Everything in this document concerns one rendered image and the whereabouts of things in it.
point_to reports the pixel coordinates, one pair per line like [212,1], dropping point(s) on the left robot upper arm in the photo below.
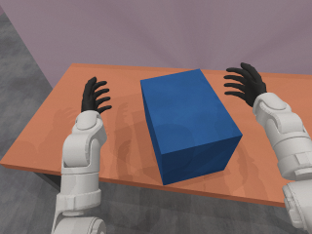
[81,225]

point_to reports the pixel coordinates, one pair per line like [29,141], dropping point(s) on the table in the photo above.
[127,157]

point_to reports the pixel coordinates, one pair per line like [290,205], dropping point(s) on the right robot upper arm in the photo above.
[298,203]

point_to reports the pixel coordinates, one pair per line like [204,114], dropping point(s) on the left robot forearm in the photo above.
[80,166]

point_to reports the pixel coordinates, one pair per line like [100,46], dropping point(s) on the robot left hand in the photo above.
[89,101]

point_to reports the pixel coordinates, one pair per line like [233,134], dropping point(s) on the robot right hand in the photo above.
[251,87]

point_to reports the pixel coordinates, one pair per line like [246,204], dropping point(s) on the right robot forearm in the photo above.
[287,135]

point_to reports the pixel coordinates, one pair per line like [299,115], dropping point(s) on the carton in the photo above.
[191,131]

